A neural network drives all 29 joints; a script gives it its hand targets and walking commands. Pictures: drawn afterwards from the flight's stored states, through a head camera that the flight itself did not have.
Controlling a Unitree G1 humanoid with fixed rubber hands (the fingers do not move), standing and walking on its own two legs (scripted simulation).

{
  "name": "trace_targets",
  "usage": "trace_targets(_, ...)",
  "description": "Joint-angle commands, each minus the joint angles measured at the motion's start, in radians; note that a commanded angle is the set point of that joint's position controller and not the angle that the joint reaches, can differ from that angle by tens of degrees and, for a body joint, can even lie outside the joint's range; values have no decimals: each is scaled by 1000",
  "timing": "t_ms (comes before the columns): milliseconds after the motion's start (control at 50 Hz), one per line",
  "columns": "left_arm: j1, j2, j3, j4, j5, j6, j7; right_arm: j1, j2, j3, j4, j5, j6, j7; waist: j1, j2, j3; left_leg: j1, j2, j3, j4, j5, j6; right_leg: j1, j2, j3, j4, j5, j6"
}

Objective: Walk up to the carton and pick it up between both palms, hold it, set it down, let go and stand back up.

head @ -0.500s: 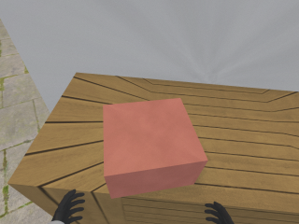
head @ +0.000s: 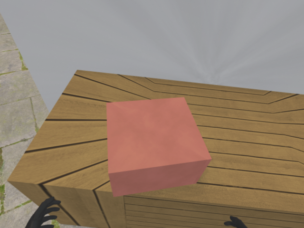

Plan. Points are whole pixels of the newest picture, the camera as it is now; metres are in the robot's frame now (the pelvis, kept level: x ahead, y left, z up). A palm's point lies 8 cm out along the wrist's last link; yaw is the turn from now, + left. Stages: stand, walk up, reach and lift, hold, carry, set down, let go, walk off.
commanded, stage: stand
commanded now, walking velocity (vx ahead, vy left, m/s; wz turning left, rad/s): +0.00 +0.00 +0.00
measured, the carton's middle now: (151, 143) +0.40 +0.01 -0.07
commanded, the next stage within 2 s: none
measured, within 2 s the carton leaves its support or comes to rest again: neither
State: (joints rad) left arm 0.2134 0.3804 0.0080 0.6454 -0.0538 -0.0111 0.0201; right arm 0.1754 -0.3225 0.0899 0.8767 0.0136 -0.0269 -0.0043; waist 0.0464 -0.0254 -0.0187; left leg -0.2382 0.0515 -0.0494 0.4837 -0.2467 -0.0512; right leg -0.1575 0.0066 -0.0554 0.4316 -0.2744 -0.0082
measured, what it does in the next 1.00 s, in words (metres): stands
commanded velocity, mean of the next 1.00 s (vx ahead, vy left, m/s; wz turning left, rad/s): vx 0.00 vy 0.00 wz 0.00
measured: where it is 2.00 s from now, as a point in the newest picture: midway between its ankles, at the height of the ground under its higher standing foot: outside the picture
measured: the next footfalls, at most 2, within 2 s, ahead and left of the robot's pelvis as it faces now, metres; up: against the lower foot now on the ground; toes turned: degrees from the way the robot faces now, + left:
none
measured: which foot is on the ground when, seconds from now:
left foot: down 0.00-1.00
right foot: down 0.00-1.00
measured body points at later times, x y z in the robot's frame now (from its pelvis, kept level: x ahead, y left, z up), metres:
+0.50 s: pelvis -0.01 +0.00 +0.00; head -0.02 +0.02 +0.45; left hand +0.10 +0.31 -0.11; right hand +0.12 -0.27 -0.10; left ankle +0.01 +0.15 -0.74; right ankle -0.03 -0.11 -0.74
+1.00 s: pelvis -0.02 +0.00 +0.00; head -0.03 +0.03 +0.45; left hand +0.10 +0.31 -0.11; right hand +0.11 -0.27 -0.10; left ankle +0.01 +0.15 -0.74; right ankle -0.03 -0.11 -0.74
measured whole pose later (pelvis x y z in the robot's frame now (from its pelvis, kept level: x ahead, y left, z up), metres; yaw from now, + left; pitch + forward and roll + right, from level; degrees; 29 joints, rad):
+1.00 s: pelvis -0.02 +0.00 +0.00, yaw +0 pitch -1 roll -1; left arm 0.21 0.40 0.01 0.79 -0.05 -0.03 0.01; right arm 0.18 -0.33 0.09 0.88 0.01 -0.01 0.00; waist 0.05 -0.03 -0.02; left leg -0.24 0.05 -0.05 0.49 -0.23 -0.05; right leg -0.16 0.01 -0.06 0.43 -0.25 -0.01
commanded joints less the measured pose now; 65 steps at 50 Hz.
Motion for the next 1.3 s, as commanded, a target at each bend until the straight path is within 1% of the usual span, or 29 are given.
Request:
trace_targets(0,-25,162,38,68,97,-35,-4,-21,-223,-112,-56,-62,2,2,-56,-21,57,50,43,-33,-19,220,81,-47,-129,113,-116,102,3)
trace_targets(20,-31,179,39,80,98,-36,-2,-30,-214,-108,-58,-62,5,4,-57,-27,51,51,38,-29,-21,219,79,-41,-132,118,-120,102,4)
trace_targets(60,-30,196,41,96,98,-38,-4,-34,-232,-111,-51,-59,7,6,-52,-11,62,43,42,-35,-27,215,81,-43,-133,122,-124,101,0)
trace_targets(100,-43,197,38,109,98,-37,-6,-22,-236,-111,-45,-56,6,6,-59,-12,57,52,44,-38,-30,206,78,-45,-134,127,-125,94,-4)
trace_targets(120,-41,198,38,117,95,-39,-8,-30,-240,-109,-42,-57,7,7,-52,-3,60,48,46,-39,-31,211,82,-45,-132,126,-126,85,-2)
trace_targets(160,-46,205,37,130,99,-39,-7,-35,-238,-112,-44,-56,8,8,-57,-12,76,44,45,-42,-33,199,81,-60,-135,127,-135,69,-5)
trace_targets(180,-38,201,34,137,95,-40,-8,-29,-239,-109,-40,-55,7,10,-57,4,74,42,43,-38,-33,196,82,-54,-137,133,-137,70,-3)
trace_targets(200,-42,207,36,142,97,-42,-9,-28,-234,-106,-40,-56,7,9,-56,-11,74,38,41,-40,-34,194,81,-46,-133,127,-138,62,-2)
trace_targets(280,-33,206,32,157,96,-40,-8,-33,-238,-108,-38,-54,9,10,-52,2,84,37,42,-43,-38,193,83,-51,-135,130,-136,73,-4)
trace_targets(320,-42,200,30,162,95,-39,-9,-26,-243,-107,-34,-52,8,10,-51,-6,73,44,44,-44,-34,207,82,-48,-135,127,-134,86,-4)
trace_targets(340,-49,211,33,161,95,-40,-9,-28,-243,-110,-33,-50,9,9,-59,1,77,55,44,-41,-36,225,80,-56,-135,127,-132,99,-4)
trace_targets(360,-38,210,34,166,94,-40,-8,-33,-251,-110,-36,-52,7,9,-50,13,78,48,50,-45,-31,237,84,-45,-135,122,-129,112,-3)
trace_targets(380,-43,208,34,168,94,-42,-8,-34,-251,-112,-36,-51,8,9,-53,28,69,49,50,-46,-37,238,82,-37,-133,120,-124,126,-5)
trace_targets(400,-37,212,34,167,94,-40,-8,-35,-247,-110,-38,-48,7,9,-52,15,63,46,53,-52,-38,238,85,-28,-133,116,-120,128,-5)
trace_targets(420,-31,203,33,171,91,-41,-8,-32,-251,-112,-36,-50,7,7,-49,29,67,41,52,-50,-40,244,85,-22,-133,119,-119,135,-7)
trace_targets(460,-40,206,33,172,93,-39,-9,-38,-249,-110,-33,-46,7,6,-51,6,63,49,52,-48,-43,228,82,-27,-130,117,-124,123,-7)
trace_targets(540,-43,205,33,174,95,-40,-11,-46,-245,-108,-39,-47,5,7,-48,29,76,40,48,-46,-43,212,82,-40,-134,126,-137,76,-8)
trace_targets(580,-42,205,33,174,91,-41,-10,-41,-243,-107,-35,-44,5,9,-48,18,73,29,53,-54,-53,220,83,-26,-133,118,-125,116,-11)
trace_targets(640,-34,203,33,181,89,-40,-13,-46,-243,-107,-33,-44,3,5,-44,37,66,37,54,-50,-46,256,83,-12,-139,116,-116,169,-12)
trace_targets(740,-35,205,34,185,88,-38,-10,-43,-247,-109,-31,-43,4,4,-49,38,70,35,54,-49,-45,247,82,-9,-137,120,-117,173,-13)
trace_targets(860,-37,207,34,188,88,-40,-12,-41,-244,-108,-28,-41,4,6,-48,36,78,37,53,-53,-53,220,85,-23,-142,129,-133,128,-16)
trace_targets(940,-49,213,37,191,88,-41,-11,-35,-250,-110,-26,-41,4,5,-52,48,84,35,52,-52,-58,222,81,-23,-140,125,-135,127,-14)
trace_targets(1020,-38,213,35,201,87,-40,-13,-46,-247,-109,-26,-40,3,5,-51,42,82,36,53,-55,-62,213,81,-22,-138,121,-136,124,-16)
trace_targets(1040,-45,205,35,193,86,-39,-15,-40,-246,-109,-26,-40,3,5,-50,58,87,24,53,-54,-63,214,79,-17,-138,120,-135,124,-19)
trace_targets(1060,-49,211,34,195,88,-41,-15,-38,-250,-108,-25,-38,2,4,-54,47,90,31,54,-58,-67,207,80,-28,-136,120,-133,119,-20)
trace_targets(1120,-45,214,38,199,87,-39,-14,-43,-250,-110,-23,-41,4,4,-51,60,100,17,54,-57,-67,196,82,-24,-144,129,-141,104,-21)
trace_targets(1180,-52,211,36,203,87,-40,-14,-42,-240,-108,-23,-40,3,4,-55,49,97,24,50,-56,-69,177,83,-33,-145,139,-152,79,-22)
trace_targets(1220,-47,210,36,206,86,-39,-15,-51,-241,-105,-22,-38,3,6,-48,63,93,24,50,-58,-71,178,82,-31,-143,132,-149,72,-20)
trace_targets(1280,-50,206,33,207,84,-39,-16,-43,-256,-109,-17,-37,3,3,-49,52,102,29,54,-62,-69,188,82,-43,-143,131,-148,74,-21)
